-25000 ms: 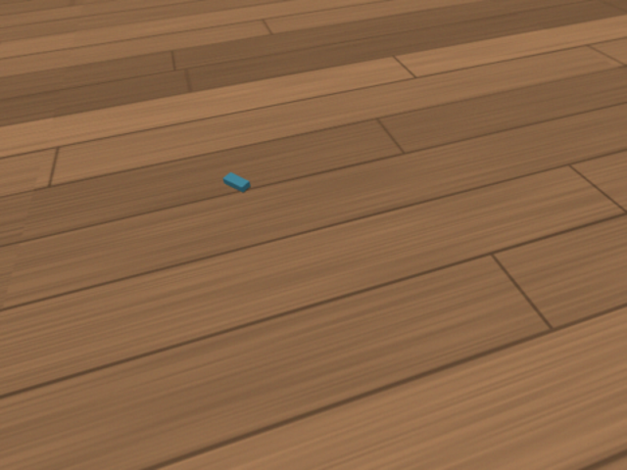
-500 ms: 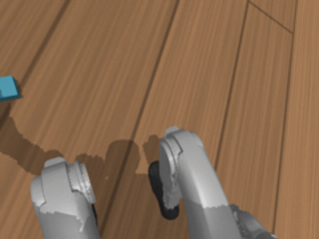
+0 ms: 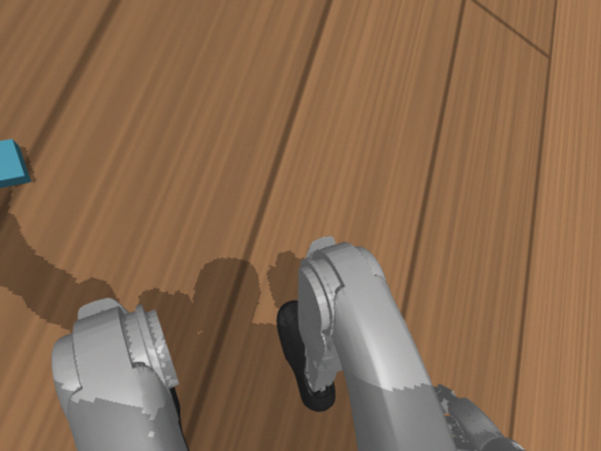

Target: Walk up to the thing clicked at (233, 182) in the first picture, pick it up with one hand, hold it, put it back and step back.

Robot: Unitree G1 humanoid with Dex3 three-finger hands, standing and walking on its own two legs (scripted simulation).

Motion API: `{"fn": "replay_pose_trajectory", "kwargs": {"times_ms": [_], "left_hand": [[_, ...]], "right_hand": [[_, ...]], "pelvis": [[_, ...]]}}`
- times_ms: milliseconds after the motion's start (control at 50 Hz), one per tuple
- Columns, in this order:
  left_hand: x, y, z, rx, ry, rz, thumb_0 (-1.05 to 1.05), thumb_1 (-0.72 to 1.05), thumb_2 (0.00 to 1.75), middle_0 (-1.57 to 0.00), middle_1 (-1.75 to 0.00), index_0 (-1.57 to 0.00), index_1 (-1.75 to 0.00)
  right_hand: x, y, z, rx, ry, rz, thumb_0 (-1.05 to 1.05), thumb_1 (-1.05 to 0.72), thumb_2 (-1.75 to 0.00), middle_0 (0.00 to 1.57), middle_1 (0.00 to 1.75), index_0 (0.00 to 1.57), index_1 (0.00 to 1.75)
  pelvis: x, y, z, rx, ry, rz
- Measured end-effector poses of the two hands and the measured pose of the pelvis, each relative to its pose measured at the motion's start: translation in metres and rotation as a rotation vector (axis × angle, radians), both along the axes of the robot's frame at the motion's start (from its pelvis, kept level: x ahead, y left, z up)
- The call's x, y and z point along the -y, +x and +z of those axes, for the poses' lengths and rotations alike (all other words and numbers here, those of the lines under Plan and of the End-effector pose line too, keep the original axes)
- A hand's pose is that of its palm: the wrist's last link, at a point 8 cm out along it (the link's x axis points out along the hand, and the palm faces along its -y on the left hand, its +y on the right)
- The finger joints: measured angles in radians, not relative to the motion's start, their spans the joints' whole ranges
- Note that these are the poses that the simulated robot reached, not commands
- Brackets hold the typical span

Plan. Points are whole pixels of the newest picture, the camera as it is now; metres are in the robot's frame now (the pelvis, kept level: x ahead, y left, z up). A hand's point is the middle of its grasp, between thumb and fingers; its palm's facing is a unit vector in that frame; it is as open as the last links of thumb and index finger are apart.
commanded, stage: rise first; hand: left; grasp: from above
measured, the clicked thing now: out of the picture +0.51 +0.36 -0.31
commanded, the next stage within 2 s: none
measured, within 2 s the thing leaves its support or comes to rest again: neither
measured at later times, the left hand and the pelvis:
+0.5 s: hand out of the picture +0.47 +0.39 -0.18, palm faces -0.44 -0.11 -0.89, open 14.0 cm; pelvis +0.00 +0.00 +0.00, yaw +0 degrees
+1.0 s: hand out of the picture +0.47 +0.38 -0.18, palm faces -0.45 -0.11 -0.89, open 13.9 cm; pelvis +0.00 +0.00 +0.00, yaw +0 degrees
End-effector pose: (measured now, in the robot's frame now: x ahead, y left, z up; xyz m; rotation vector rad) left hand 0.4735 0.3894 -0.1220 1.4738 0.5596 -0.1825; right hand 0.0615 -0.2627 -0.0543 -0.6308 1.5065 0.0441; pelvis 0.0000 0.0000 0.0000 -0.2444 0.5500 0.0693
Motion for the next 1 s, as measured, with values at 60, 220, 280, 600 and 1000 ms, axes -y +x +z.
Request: {"fn": "replay_pose_trajectory", "kwargs": {"times_ms": [60,220,280,600,1000], "left_hand": [[0.0006,-0.0008,-0.0008,-0.004,-0.002,-0.002,0.01,-0.53,1.02,-0.12,-0.96,-0.10,-0.99],[0.0011,-0.0024,-0.0023,0.002,-0.007,-0.013,0.01,-0.52,1.02,-0.13,-0.95,-0.10,-0.98],[0.0007,-0.0014,-0.0012,0.012,-0.006,-0.010,0.01,-0.52,1.02,-0.13,-0.95,-0.10,-0.98],[0.0001,-0.0008,-0.0022,-0.002,-0.002,-0.006,0.00,-0.51,1.01,-0.14,-0.94,-0.11,-0.97],[0.0030,-0.0010,-0.0050,0.004,-0.002,-0.009,0.01,-0.49,0.99,-0.15,-0.92,-0.13,-0.94]], "right_hand": [[0.0002,0.0008,-0.0002,0.001,0.000,0.003,0.00,-0.91,-0.90,0.20,0.30,0.20,0.30],[-0.0007,0.0022,0.0003,0.006,-0.002,0.013,0.00,-0.91,-0.90,0.20,0.30,0.20,0.29],[-0.0013,0.0024,0.0003,0.006,-0.002,0.013,0.00,-0.91,-0.90,0.20,0.30,0.20,0.30],[-0.0035,0.0004,0.0011,0.011,0.001,0.012,0.00,-0.90,-0.90,0.20,0.30,0.20,0.30],[-0.0015,-0.0037,0.0004,0.013,-0.002,0.015,0.00,-0.90,-0.90,0.20,0.30,0.20,0.30]], "pelvis": [[0.0000,-0.0003,0.0000,0.003,0.001,-0.001],[-0.0004,-0.0011,-0.0002,0.006,-0.002,0.000],[-0.0007,-0.0009,-0.0005,0.004,-0.002,0.000],[-0.0017,-0.0015,-0.0007,0.006,-0.005,0.001],[-0.0007,-0.0027,-0.0032,0.013,-0.003,-0.002]]}}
